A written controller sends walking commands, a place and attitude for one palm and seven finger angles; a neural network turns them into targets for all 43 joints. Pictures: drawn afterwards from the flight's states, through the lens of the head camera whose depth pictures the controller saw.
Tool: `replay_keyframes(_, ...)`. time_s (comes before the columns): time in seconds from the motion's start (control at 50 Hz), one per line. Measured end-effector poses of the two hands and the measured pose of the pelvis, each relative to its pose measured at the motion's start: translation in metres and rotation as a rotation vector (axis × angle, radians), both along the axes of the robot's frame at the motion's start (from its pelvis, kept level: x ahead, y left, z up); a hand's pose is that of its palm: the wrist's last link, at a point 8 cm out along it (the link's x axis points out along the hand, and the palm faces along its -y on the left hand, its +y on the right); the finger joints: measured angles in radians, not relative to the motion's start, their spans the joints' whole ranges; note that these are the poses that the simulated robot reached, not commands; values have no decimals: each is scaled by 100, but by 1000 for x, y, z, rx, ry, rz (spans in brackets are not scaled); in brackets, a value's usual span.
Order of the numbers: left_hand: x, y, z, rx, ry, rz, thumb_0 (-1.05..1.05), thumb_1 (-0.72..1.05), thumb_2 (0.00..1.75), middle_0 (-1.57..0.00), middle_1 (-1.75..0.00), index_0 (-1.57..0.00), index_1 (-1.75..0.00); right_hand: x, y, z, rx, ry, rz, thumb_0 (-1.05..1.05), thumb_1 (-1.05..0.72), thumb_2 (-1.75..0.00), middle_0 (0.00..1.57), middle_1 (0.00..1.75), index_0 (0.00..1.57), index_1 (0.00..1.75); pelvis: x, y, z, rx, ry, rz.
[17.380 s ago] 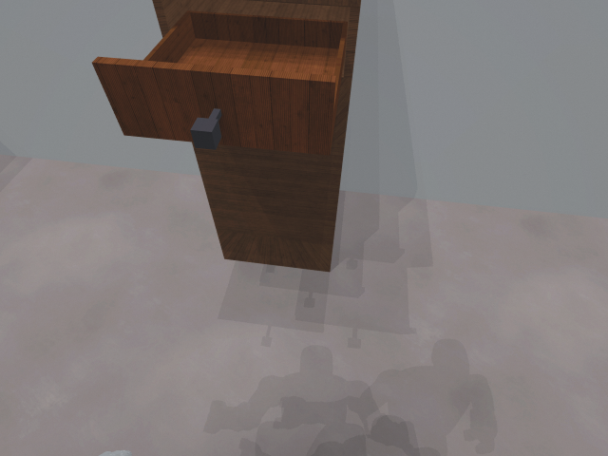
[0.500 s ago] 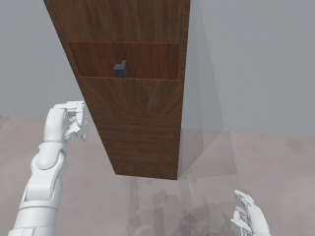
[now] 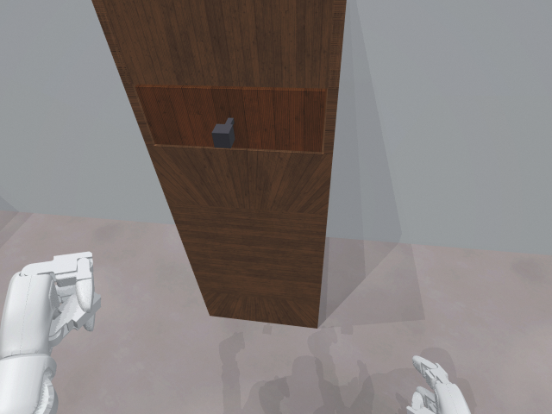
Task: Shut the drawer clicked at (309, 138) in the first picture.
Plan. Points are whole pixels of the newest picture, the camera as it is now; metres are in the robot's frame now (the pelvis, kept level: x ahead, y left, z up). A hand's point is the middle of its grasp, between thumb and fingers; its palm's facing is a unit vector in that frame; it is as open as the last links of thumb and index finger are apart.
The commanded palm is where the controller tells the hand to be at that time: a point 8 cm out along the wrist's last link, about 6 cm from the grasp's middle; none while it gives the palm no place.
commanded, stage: draw the hand back to the body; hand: left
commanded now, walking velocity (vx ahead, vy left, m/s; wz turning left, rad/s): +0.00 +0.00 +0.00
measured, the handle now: (226, 130) +0.60 +0.18 +0.12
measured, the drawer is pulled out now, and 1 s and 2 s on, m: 0.00 0.00 0.00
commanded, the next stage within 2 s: step back with the hand held close in 0.24 s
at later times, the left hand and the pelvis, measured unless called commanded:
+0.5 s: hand (56, 302) +0.18 +0.26 +0.17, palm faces +0.42 -0.80 -0.44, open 3.3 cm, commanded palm +0.12 +0.29 +0.17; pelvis -0.01 +0.01 +0.00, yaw +0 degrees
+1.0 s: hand (32, 365) +0.12 +0.26 +0.15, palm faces +0.40 -0.77 -0.49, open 3.3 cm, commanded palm +0.06 +0.29 +0.17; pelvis -0.07 +0.01 -0.02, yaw +1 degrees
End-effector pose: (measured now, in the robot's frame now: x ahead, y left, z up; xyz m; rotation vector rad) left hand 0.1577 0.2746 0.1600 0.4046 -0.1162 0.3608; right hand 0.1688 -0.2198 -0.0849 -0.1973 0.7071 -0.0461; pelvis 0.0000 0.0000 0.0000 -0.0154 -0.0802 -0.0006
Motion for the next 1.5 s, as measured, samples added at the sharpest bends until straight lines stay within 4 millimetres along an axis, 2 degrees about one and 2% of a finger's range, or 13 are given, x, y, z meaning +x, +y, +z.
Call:
replay_keyframes(0.14,-35,10,15,65,-30,58,2,89,90,-141,-160,-141,-160,13,5,9,-17,-59,21,2,-91,-90,20,30,20,30,0,4,-1,-5,-8,11)
replay_keyframes(0.3,-32,14,8,27,-40,83,2,89,90,-141,-160,-141,-160,15,18,10,-14,-71,54,2,-91,-90,20,30,20,30,-7,6,-1,-1,-12,19)
replay_keyframes(0.38,-29,11,9,28,-41,60,2,89,90,-141,-160,-141,-160,9,21,9,-6,-66,50,2,-91,-90,20,30,20,30,-6,7,-1,-2,-12,13)
replay_keyframes(0.5,-22,20,27,125,-79,22,2,89,90,-141,-160,-141,-160,-5,15,6,-12,-16,7,2,-91,-90,20,30,21,30,-10,9,-1,-7,43,8)
replay_keyframes(0.6,-17,18,13,130,5,-31,2,89,90,-141,-160,-141,-160,-23,0,-1,-42,48,-54,2,-91,-90,20,30,21,30,-18,16,-2,-1,87,1)
replay_keyframes(0.68,-24,17,6,143,58,-69,2,89,90,-140,-160,-141,-160,-37,-8,-4,-63,80,-102,2,-91,-90,20,30,20,30,-24,20,-5,5,104,-2)
replay_keyframes(0.78,-40,22,15,197,20,-74,2,88,90,-140,-160,-141,-160,-47,-8,-3,-78,69,-117,2,-91,-90,20,30,20,30,-34,21,-10,15,100,-1)
replay_keyframes(0.9,-63,22,23,236,-64,-29,2,89,90,-141,-160,-141,-160,-50,-1,-3,-60,6,-84,2,-91,-90,20,30,20,30,-49,16,-16,34,80,17)
replay_keyframes(1.0,-81,17,12,191,-74,7,2,89,90,-141,-160,-141,-160,-56,0,-4,-41,-16,-56,2,-91,-90,20,30,21,30,-66,9,-19,17,81,25)
replay_keyframes(1.16,-106,16,-1,131,-115,-49,2,88,90,-141,-160,-141,-160,-91,-3,2,-131,37,-42,1,-91,-90,20,30,21,30,-96,11,-22,9,102,58)
replay_keyframes(1.3,-131,24,30,224,-151,-24,2,88,90,-141,-160,-141,-160,-121,8,8,-95,21,-47,2,-91,-90,20,30,20,30,-113,9,-10,-19,122,51)
replay_keyframes(1.4,-143,6,28,197,-135,-49,2,89,90,-141,-160,-141,-160,-138,9,4,-36,3,-21,2,-90,-90,20,30,21,30,-137,-4,-8,-8,138,3)
replay_keyframes(1.5,-156,-29,12,170,-60,-141,2,89,90,-141,-160,-141,-160,-161,-11,-3,-13,0,-23,1,-90,-90,20,30,21,30,-174,-21,-12,-12,139,-20)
